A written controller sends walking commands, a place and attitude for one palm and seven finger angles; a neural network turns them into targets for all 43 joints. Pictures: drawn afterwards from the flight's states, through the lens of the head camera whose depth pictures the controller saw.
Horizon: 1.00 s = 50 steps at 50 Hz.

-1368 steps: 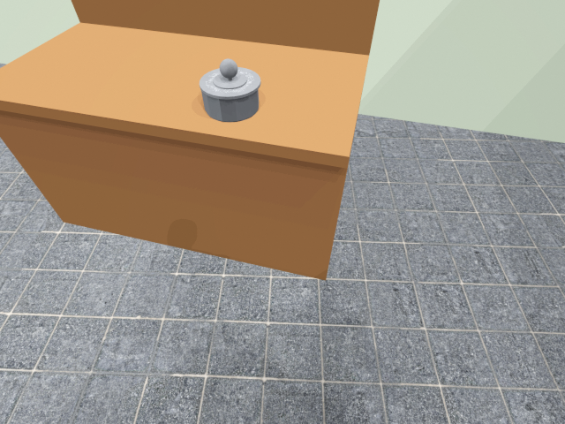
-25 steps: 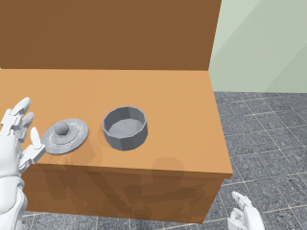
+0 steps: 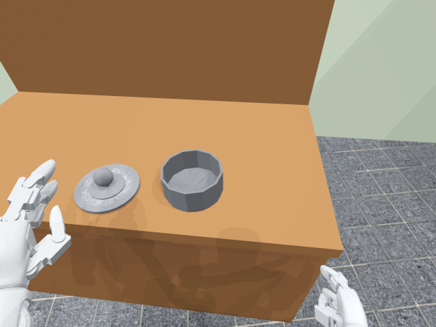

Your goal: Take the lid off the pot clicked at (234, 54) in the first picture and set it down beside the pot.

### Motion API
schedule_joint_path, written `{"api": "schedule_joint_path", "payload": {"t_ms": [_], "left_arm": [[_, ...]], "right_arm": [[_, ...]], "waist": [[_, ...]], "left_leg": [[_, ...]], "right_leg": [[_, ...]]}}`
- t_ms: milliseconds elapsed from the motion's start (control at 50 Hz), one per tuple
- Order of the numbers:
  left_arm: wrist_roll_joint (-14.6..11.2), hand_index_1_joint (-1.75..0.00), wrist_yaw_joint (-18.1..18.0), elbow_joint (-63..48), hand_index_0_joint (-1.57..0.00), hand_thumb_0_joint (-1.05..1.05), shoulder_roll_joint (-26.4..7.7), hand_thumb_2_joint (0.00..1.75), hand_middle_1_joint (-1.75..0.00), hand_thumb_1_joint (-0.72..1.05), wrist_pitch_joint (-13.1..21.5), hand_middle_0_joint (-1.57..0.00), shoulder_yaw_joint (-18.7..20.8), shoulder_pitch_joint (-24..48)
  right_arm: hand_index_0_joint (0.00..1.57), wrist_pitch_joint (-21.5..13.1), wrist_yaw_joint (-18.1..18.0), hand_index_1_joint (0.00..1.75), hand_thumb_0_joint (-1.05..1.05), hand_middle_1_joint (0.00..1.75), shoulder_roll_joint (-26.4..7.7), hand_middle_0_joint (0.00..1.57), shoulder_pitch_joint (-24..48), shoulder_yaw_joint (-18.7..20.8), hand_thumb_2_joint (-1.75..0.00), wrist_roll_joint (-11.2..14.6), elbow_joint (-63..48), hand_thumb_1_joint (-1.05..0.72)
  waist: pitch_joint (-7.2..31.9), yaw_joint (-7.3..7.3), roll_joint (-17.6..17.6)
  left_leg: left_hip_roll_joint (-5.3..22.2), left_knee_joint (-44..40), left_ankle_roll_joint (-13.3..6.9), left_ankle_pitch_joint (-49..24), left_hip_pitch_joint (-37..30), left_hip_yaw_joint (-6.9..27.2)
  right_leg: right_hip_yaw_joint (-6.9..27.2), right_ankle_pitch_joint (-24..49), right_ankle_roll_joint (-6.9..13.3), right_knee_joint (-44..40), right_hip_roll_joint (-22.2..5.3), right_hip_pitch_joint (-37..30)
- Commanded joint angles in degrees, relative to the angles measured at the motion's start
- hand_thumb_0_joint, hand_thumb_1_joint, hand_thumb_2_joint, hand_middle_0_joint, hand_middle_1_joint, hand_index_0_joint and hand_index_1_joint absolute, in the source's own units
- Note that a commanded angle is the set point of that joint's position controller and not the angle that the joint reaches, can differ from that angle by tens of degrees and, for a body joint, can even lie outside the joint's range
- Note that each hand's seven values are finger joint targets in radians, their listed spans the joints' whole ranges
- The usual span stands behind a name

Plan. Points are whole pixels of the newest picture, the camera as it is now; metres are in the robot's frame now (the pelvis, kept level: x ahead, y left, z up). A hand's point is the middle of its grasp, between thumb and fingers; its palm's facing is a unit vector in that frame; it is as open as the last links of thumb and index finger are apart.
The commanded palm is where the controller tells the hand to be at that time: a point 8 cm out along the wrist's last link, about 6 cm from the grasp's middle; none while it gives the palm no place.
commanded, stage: step back with the hand held close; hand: left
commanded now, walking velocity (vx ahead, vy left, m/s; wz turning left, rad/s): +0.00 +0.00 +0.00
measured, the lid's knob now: (103, 177) +0.47 +0.38 -0.04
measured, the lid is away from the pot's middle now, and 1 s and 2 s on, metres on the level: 0.24 0.24 0.24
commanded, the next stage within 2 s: stop stepping back and stand still in 1.70 s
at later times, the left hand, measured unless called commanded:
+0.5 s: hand (45, 250) +0.17 +0.27 +0.14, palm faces +0.19 -0.84 -0.50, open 7.4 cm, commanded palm +0.11 +0.32 +0.17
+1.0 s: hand (14, 282) +0.12 +0.27 +0.15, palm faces +0.32 -0.83 -0.46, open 7.4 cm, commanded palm +0.05 +0.32 +0.17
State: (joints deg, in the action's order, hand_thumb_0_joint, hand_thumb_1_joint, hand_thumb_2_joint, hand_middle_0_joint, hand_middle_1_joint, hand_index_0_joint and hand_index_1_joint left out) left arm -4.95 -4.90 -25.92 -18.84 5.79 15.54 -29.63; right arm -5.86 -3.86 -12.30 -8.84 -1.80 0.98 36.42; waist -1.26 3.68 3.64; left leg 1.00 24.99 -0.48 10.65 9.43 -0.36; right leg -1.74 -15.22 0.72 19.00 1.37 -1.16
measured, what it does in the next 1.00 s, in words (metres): shifts its weight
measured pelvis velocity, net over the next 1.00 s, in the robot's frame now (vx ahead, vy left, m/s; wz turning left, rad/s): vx -0.08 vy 0.04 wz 0.00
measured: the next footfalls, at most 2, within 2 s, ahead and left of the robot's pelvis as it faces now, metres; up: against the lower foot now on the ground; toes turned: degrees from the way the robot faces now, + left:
right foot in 1.48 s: -0.11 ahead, -0.11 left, +0.00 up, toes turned -5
left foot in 1.70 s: -0.10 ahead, +0.15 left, +0.00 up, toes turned -1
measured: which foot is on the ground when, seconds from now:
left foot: down 0.00-1.00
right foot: down 0.00-1.00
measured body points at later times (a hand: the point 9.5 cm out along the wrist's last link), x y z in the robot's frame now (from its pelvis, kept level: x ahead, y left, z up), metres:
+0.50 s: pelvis -0.03 +0.04 -0.01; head +0.02 +0.06 +0.43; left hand +0.15 +0.32 +0.17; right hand +0.14 -0.20 -0.08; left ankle +0.04 +0.11 -0.74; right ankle -0.05 -0.11 -0.74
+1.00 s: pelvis -0.08 +0.04 -0.03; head -0.05 +0.06 +0.42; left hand +0.10 +0.31 +0.18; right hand +0.11 -0.20 -0.08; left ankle +0.04 +0.11 -0.74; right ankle -0.05 -0.11 -0.74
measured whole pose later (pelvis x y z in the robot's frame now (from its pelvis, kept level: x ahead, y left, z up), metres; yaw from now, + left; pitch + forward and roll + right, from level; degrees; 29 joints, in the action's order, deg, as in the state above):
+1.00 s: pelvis -0.08 +0.04 -0.03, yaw +0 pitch +0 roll -4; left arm -2.8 -5.9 -38.4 -23.6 12.9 23.4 -34.8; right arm -8.7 -3.2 -11.6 -12.0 -0.1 1.2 30.5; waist -3.3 0.0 1.1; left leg 1.9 38.7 -3.4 10.1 29.4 -0.7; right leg -3.5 -16.6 -1.6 35.0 0.7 19.3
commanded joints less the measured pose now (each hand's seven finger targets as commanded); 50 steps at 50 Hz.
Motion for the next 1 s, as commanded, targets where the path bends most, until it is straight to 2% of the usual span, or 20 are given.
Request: {"api": "schedule_joint_path", "payload": {"t_ms": [0, 40, 60, 80, 100, 180, 280, 320, 340, 400, 460, 600, 620, 640, 700, 780, 820, 860, 920, 980], "left_arm": [[-0.2, -0.3, -1.0, -12.7, -0.2, 0.0, -9.1, 0.9, -0.3, 0.9, 3.7, -0.2, 5.7, 4.6], [0.0, -0.3, -1.3, -12.5, -0.2, 0.0, -10.0, 0.9, -0.3, 0.9, 3.8, -0.2, 6.7, 5.4], [-0.1, -0.3, -1.7, -21.0, -0.2, 0.0, -20.6, 0.9, -0.3, 0.9, 6.5, -0.2, 17.3, 15.1], [0.1, -0.3, -1.1, -13.9, -0.2, 0.0, -16.2, 0.9, -0.3, 0.9, 7.2, -0.2, 14.5, 10.2], [0.3, -0.3, -0.4, -11.3, -0.2, 0.0, -13.3, 0.9, -0.3, 0.9, 6.9, -0.2, 12.5, 6.0], [0.5, -0.3, 1.3, -13.0, -0.2, 0.0, -9.2, 0.9, -0.3, 0.9, 7.6, -0.2, 9.2, -1.6], [0.4, -0.3, 1.3, -20.7, -0.2, 0.0, -12.1, 0.9, -0.3, 0.9, 8.2, -0.2, 12.5, -6.4], [0.3, -0.3, 0.7, -23.6, -0.2, 0.0, -14.8, 0.9, -0.3, 0.9, 8.5, -0.2, 14.8, -7.3], [0.2, -0.3, 0.6, -23.4, -0.2, 0.0, -13.4, 0.9, -0.3, 0.9, 8.6, -0.2, 14.3, -8.9], [0.1, -0.3, 0.2, -25.0, -0.2, 0.0, -13.5, 0.9, -0.3, 0.9, 8.8, -0.2, 14.8, -10.2], [0.1, -0.3, -0.3, -24.7, -0.2, 0.0, -13.2, 0.9, -0.3, 0.9, 8.8, -0.2, 15.1, -11.3], [0.6, -0.3, -1.0, -23.3, -0.2, 0.0, -12.4, 0.9, -0.3, 0.9, 9.2, -0.2, 14.9, -9.6], [0.7, -0.3, -1.3, -22.9, -0.2, 0.0, -13.8, 0.9, -0.3, 0.9, 8.9, -0.2, 15.9, -9.7], [0.6, -0.3, -1.3, -21.9, -0.2, 0.0, -12.1, 0.9, -0.3, 0.9, 8.9, -0.2, 14.5, -9.6], [0.9, -0.3, -1.7, -21.7, -0.2, 0.0, -12.4, 0.9, -0.3, 0.9, 9.0, -0.2, 14.1, -7.2], [1.1, -0.3, -2.2, -23.9, -0.2, 0.0, -12.5, 0.9, -0.3, 0.9, 9.8, -0.2, 13.4, -5.6], [1.2, -0.3, -2.5, -25.5, -0.2, 0.0, -13.7, 0.9, -0.3, 0.9, 10.2, -0.2, 14.2, -5.0], [1.3, -0.3, -2.4, -24.6, -0.2, 0.0, -12.1, 0.9, -0.3, 0.9, 10.5, -0.2, 13.4, -5.6], [1.8, -0.3, -2.4, -24.5, -0.2, 0.0, -13.3, 0.9, -0.3, 0.9, 11.0, -0.2, 14.7, -5.3], [1.4, -0.3, -2.1, -24.0, -0.2, 0.0, -12.5, 0.9, -0.3, 0.9, 11.5, -0.2, 14.3, -6.0]], "right_arm": [[0.2, -3.3, -0.5, 0.3, 0.0, 0.3, -6.1, 0.2, 8.7, 2.2, -0.9, -0.2, -10.0, -0.9], [0.2, -3.4, -0.7, 0.3, 0.0, 0.3, -6.1, 0.2, 8.6, 2.1, -0.9, -0.4, -9.7, -0.9], [0.2, -2.3, -0.4, 0.3, 0.0, 0.3, -7.1, 0.2, 7.1, 2.6, -0.9, 0.0, -12.1, -0.9], [0.2, -1.9, -0.1, 0.3, 0.0, 0.3, -5.9, 0.2, 6.2, 2.3, -0.9, -0.5, -9.7, -0.9], [0.2, -1.6, 0.3, 0.3, 0.0, 0.3, -5.8, 0.2, 5.4, 2.9, -0.9, -0.2, -10.0, -0.9], [0.2, -0.9, 1.1, 0.3, 0.0, 0.3, -7.1, 0.2, 4.0, 3.8, -0.9, 0.1, -12.0, -0.9], [0.2, 0.1, 1.1, 0.3, 0.0, 0.3, -7.6, 0.2, 3.4, 4.5, -0.9, 0.6, -14.6, -0.9], [0.2, 0.1, 1.0, 0.3, 0.0, 0.3, -7.6, 0.2, 3.5, 4.7, -0.9, 0.8, -15.1, -0.9], [0.2, 0.1, 1.0, 0.3, 0.0, 0.3, -7.4, 0.2, 2.8, 4.6, -0.9, 0.7, -15.1, -0.9], [0.2, -0.7, 1.0, 0.3, 0.0, 0.3, -7.4, 0.2, 2.2, 5.0, -0.9, 0.6, -15.5, -0.9], [0.2, -1.9, 0.9, 0.3, 0.0, 0.3, -7.4, 0.2, 1.4, 5.2, -0.9, 0.5, -15.3, -0.9], [0.2, -4.0, 0.3, 0.3, 0.0, 0.3, -7.8, 0.2, 0.5, 5.2, -0.9, 0.9, -15.5, -0.9], [0.2, -4.1, 0.1, 0.3, 0.0, 0.3, -7.8, 0.2, 0.3, 5.2, -0.9, 0.8, -15.2, -0.9], [0.2, -4.1, 0.0, 0.3, 0.0, 0.3, -7.3, 0.2, 0.1, 4.9, -0.9, 0.8, -15.1, -0.9], [0.2, -4.6, 0.0, 0.3, 0.0, 0.3, -7.1, 0.2, 0.2, 4.8, -0.9, 0.5, -14.8, -0.9], [0.2, -5.4, -0.2, 0.3, 0.0, 0.3, -6.8, 0.2, 0.4, 4.5, -0.9, 0.2, -14.1, -0.9], [0.2, -5.7, -0.2, 0.3, 0.0, 0.3, -7.1, 0.2, 0.6, 4.6, -0.9, 0.3, -14.1, -0.9], [0.2, -5.7, -0.2, 0.3, 0.0, 0.3, -7.0, 0.2, 0.8, 4.5, -0.9, 0.3, -14.4, -0.9], [0.2, -5.7, 0.0, 0.3, 0.0, 0.3, -7.4, 0.2, 0.9, 4.7, -0.9, 0.2, -14.7, -0.9], [0.2, -5.8, 0.4, 0.3, 0.0, 0.3, -6.8, 0.2, 0.2, 4.9, -0.9, 0.2, -14.5, -0.9]], "waist": [[2.7, -0.7, -1.2], [2.8, -0.65, -0.3], [-1.3, -1.16, -0.8], [-2.8, -1.94, -6.5], [-1.6, -2.27, -9.5], [3.8, -2.8, -2.8], [9.2, -2.39, -0.3], [10.4, -2.28, 2.2], [10.5, -2.28, 2.5], [10.1, -2.45, 7.3], [8.9, -2.73, 7.9], [6.3, -3.7, 2.2], [6.8, -3.86, 1.4], [5.7, -3.93, 1.0], [3.7, -4.14, -1.7], [4.6, -4.39, -0.9], [5.4, -4.36, 2.2], [4.6, -4.17, 5.2], [3.9, -3.86, 8.6], [5.0, -3.8, 2.7]], "left_leg": [[0.8, -3.4, -1.5, -3.8, -9.0, 1.2], [0.6, -3.5, -1.5, -3.0, -8.4, 1.4], [1.6, -0.6, -2.9, 0.9, -3.7, 2.1], [1.0, 2.0, -3.1, 2.0, -0.9, 2.8], [1.3, 4.3, -3.0, 0.5, -1.1, 2.5], [2.8, 5.1, -3.6, -5.7, -0.4, 2.2], [5.7, 3.4, -4.4, -18.2, -0.3, 5.0], [6.8, 2.4, -4.6, -19.0, 0.2, 6.5], [7.4, 1.5, -4.8, -18.5, 1.1, 7.4], [9.3, -0.8, -4.9, -15.0, 2.4, 9.5], [10.4, -3.0, -5.1, -4.8, 5.9, 10.8], [8.4, -3.7, -3.9, 20.6, 15.5, 10.8], [8.0, -3.5, -3.8, 22.4, 15.4, 10.7], [7.4, -2.6, -3.6, 23.5, 16.0, 10.1], [6.0, 0.9, -2.9, 24.0, 16.5, 9.1], [5.9, 2.4, -2.9, 19.5, 13.8, 9.4], [7.1, -0.2, -3.1, 20.4, 14.3, 10.4], [8.9, -3.6, -3.6, 24.3, 18.1, 11.8], [10.7, -6.8, -4.1, 29.0, 24.4, 13.0], [8.8, -1.4, -3.1, 24.5, 21.8, 10.0]], "right_leg": [[-0.2, 7.9, 0.8, -4.8, -1.1, 11.2], [-0.2, 7.2, 0.9, -4.8, -1.0, 10.9], [5.8, 11.6, 0.5, -6.2, -4.0, 15.0], [5.9, 12.4, 0.5, -6.3, -5.4, 15.4], [7.4, 15.6, 0.6, -5.4, -6.9, 15.9], [5.1, 20.0, -0.3, 0.0, -7.7, 14.5], [1.7, 18.8, -1.5, 6.3, -4.8, 12.8], [1.4, 15.3, -1.5, 8.3, -4.2, 12.7], [0.6, 12.0, -1.7, 9.3, -3.3, 12.9], [0.0, 1.2, -1.9, 10.5, -2.4, 14.5], [-0.3, -4.5, -1.9, 11.2, -2.1, 14.2], [-0.6, -2.6, -1.5, 10.8, -2.4, 13.0], [0.1, -3.4, -1.2, 10.6, -2.8, 13.5], [0.3, -4.3, -1.0, 9.9, -3.1, 14.9], [2.5, -6.3, 0.0, 7.4, -4.9, 18.8], [3.2, -2.8, 0.4, 8.0, -5.8, 21.4], [2.2, -3.3, -0.1, 9.7, -4.8, 19.7], [0.8, -5.4, -0.8, 12.5, -3.0, 17.4], [-0.2, -6.6, -1.1, 16.6, -1.5, 12.8], [1.0, -5.0, -0.3, 12.4, -3.0, 14.6]]}}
